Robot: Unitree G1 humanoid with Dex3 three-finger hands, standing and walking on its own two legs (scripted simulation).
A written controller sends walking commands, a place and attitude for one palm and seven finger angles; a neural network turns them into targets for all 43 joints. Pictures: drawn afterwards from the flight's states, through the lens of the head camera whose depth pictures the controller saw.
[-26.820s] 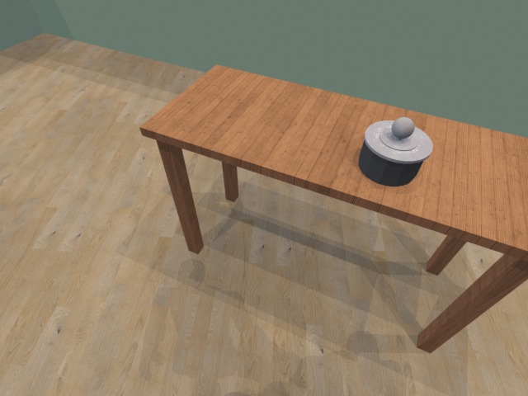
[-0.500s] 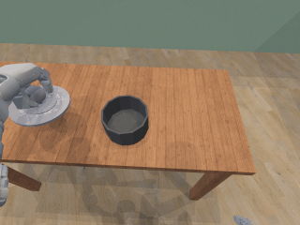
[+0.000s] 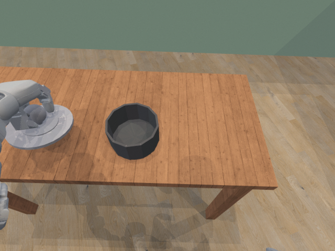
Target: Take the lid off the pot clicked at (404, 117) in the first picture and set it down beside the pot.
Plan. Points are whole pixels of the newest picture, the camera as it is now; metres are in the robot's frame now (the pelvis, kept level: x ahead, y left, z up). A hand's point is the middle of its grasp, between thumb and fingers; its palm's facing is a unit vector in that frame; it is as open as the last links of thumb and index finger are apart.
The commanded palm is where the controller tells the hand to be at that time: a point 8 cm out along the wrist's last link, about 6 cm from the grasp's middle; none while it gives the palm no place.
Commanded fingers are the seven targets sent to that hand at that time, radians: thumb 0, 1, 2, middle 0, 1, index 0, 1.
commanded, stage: lower the lid onto the table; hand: left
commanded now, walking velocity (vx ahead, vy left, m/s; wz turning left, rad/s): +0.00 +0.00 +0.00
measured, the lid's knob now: (34, 114) +0.43 +0.34 +0.05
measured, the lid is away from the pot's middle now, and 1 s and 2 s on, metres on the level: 0.24 0.24 0.24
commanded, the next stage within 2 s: open the fingers wide in 1.42 s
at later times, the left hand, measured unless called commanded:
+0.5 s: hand (31, 121) +0.41 +0.35 +0.05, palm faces -0.49 -0.08 -0.87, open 7.9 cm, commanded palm +0.44 +0.34 +0.11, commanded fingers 0.00 0.58 1.03 -0.88 -1.02 -0.88 -1.01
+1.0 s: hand (42, 122) +0.43 +0.34 +0.02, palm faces -0.51 -0.07 -0.86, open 7.9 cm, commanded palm +0.46 +0.33 +0.07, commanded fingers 0.00 0.58 1.03 -0.88 -1.02 -0.88 -1.01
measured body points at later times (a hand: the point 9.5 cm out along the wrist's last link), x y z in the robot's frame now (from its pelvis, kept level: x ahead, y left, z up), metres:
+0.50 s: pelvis +0.00 +0.01 -0.01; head +0.08 +0.02 +0.43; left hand +0.43 +0.35 +0.10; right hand +0.05 -0.27 -0.13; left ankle -0.02 +0.08 -0.74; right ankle +0.00 -0.16 -0.74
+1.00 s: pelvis +0.00 +0.02 -0.01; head +0.10 +0.04 +0.43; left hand +0.45 +0.34 +0.06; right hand +0.02 -0.26 -0.13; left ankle -0.02 +0.08 -0.74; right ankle +0.00 -0.16 -0.74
